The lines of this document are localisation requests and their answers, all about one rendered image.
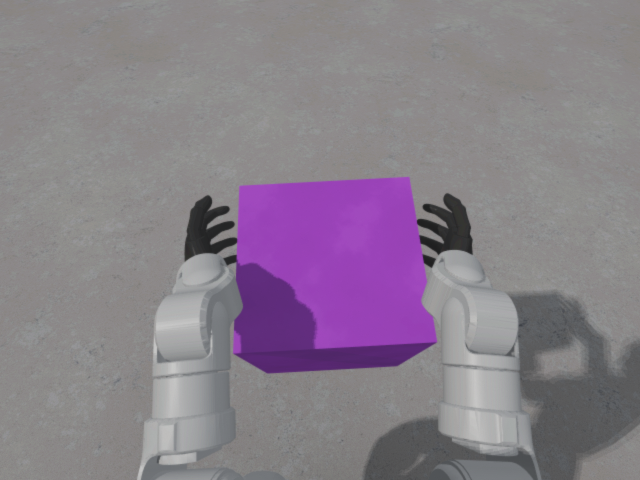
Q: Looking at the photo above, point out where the left robot forearm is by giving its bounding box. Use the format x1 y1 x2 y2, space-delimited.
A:
137 253 243 480

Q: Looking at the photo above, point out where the right robot hand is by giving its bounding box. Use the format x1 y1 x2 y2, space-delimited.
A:
417 193 473 268

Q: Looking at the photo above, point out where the carton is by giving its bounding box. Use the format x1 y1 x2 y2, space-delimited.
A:
233 177 437 374

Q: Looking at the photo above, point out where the right robot upper arm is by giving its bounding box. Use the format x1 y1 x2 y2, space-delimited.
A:
428 459 533 480

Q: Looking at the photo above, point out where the left robot hand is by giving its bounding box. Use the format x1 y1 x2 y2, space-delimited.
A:
185 195 237 266

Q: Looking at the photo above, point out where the right robot forearm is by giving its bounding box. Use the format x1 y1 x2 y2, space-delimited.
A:
421 250 542 480

